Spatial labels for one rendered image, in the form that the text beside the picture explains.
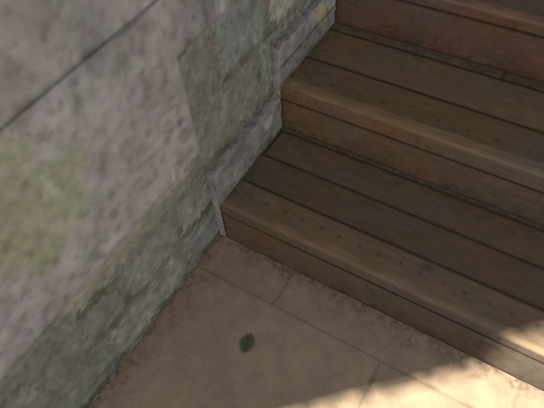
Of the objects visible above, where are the stairs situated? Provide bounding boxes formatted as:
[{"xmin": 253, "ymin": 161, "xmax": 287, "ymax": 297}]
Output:
[{"xmin": 220, "ymin": 0, "xmax": 544, "ymax": 391}]

